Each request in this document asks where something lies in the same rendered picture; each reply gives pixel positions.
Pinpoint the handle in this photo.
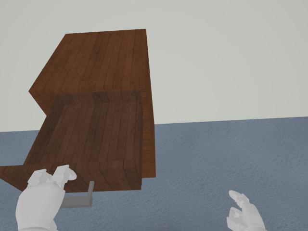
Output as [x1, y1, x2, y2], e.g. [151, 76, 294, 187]
[60, 181, 94, 208]

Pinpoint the cabinet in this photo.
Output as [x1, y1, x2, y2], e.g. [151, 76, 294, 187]
[28, 29, 156, 178]

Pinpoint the drawer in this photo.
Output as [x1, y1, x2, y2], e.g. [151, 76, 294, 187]
[0, 90, 143, 193]

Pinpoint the left robot hand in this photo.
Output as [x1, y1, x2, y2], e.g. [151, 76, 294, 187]
[15, 165, 77, 231]

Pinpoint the right robot hand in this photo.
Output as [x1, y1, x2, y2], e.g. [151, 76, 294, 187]
[227, 190, 265, 231]

